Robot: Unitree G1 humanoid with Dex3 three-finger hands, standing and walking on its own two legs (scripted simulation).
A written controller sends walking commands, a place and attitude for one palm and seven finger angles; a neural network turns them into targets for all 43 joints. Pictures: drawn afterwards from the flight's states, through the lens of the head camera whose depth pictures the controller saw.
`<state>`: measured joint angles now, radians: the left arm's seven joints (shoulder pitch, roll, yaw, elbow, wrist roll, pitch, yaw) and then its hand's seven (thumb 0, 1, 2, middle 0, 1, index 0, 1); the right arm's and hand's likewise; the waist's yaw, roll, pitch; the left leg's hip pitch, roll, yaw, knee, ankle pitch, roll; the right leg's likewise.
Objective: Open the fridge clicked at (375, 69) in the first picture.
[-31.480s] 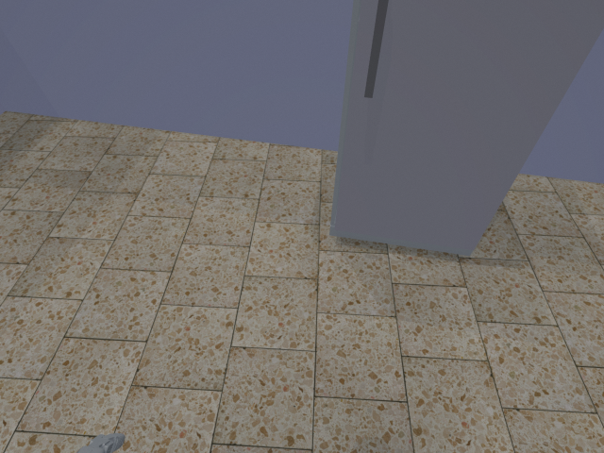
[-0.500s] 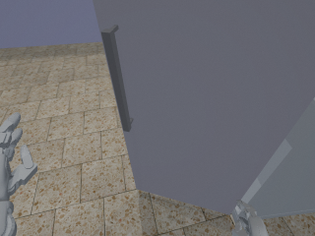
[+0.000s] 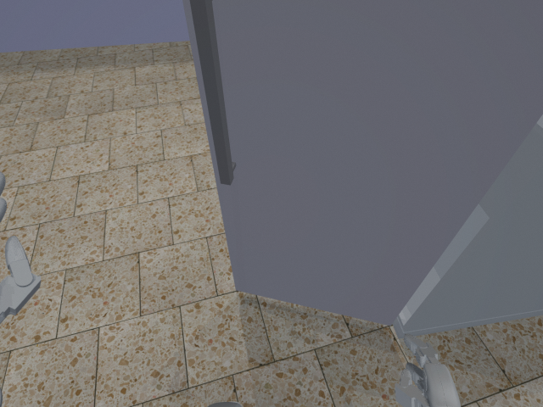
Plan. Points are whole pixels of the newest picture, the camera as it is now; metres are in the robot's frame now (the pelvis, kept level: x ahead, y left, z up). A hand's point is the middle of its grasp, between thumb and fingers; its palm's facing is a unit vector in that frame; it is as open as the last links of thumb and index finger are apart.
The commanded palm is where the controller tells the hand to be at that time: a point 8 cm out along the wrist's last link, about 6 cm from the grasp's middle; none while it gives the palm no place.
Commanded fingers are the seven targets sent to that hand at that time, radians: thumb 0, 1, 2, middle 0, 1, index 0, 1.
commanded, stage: step back with the hand held close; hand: left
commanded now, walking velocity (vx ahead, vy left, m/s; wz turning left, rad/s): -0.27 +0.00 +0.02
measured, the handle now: (220, 103) +0.57 +0.16 +0.15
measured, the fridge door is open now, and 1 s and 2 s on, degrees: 68 68 68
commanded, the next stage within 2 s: stop stepping back and stand still in 0.44 s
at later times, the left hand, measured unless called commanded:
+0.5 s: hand out of the picture +0.07 +0.28 +0.17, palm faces +0.55 -0.73 -0.39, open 7.4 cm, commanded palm +0.00 +0.32 +0.19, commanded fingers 0.00 0.90 0.90 -0.20 -0.30 -0.20 -0.30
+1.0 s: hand out of the picture -0.04 +0.29 +0.17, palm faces +0.55 -0.75 -0.37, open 7.4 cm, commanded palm -0.10 +0.31 +0.19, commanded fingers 0.00 0.90 0.90 -0.20 -0.30 -0.20 -0.30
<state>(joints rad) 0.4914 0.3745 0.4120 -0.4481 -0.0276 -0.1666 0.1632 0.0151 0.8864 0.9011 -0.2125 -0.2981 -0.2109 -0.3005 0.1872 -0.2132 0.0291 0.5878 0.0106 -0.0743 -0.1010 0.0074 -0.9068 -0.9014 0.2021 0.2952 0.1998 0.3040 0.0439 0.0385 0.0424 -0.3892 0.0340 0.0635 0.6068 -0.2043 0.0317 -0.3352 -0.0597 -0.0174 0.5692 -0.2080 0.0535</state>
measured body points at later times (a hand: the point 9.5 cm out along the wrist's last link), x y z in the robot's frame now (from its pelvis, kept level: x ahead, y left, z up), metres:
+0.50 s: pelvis -0.11 +0.00 -0.01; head -0.10 +0.02 +0.44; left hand +0.03 +0.32 +0.19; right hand +0.08 -0.23 -0.08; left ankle -0.04 +0.12 -0.73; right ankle +0.02 -0.15 -0.72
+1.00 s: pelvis -0.22 +0.00 +0.00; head -0.26 +0.00 +0.45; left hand -0.07 +0.33 +0.19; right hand -0.06 -0.25 -0.08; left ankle -0.17 +0.11 -0.73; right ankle -0.22 -0.12 -0.72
